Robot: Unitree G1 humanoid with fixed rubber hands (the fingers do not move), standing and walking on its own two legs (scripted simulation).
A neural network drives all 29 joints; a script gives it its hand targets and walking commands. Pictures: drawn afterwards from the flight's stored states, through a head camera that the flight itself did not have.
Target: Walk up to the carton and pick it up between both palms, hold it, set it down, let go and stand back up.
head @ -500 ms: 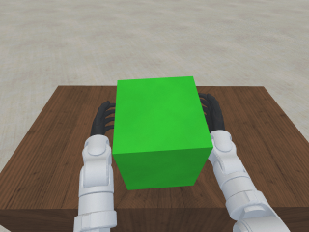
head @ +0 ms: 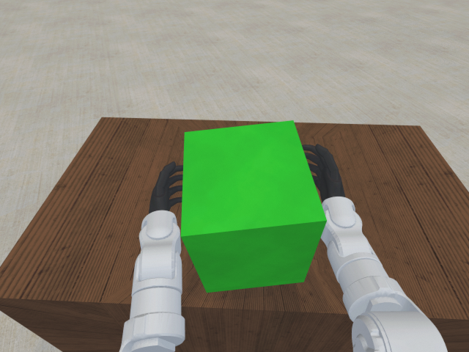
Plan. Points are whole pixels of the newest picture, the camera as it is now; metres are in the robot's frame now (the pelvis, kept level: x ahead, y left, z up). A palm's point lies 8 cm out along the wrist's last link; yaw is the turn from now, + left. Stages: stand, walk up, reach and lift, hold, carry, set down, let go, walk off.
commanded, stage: set down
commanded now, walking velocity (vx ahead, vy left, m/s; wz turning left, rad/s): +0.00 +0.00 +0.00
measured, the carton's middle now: (247, 211) +0.38 +0.01 +0.04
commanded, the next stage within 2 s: none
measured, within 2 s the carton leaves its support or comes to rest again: neither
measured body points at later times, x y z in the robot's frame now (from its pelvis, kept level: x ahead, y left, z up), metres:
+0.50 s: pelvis +0.00 -0.01 +0.00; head +0.03 +0.00 +0.45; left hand +0.36 +0.15 +0.05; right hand +0.42 -0.14 +0.08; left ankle +0.01 +0.15 -0.75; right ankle +0.00 -0.09 -0.75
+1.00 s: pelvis +0.00 -0.01 +0.00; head +0.06 -0.02 +0.44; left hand +0.37 +0.14 +0.02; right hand +0.43 -0.15 +0.04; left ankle +0.01 +0.15 -0.75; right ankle +0.00 -0.09 -0.75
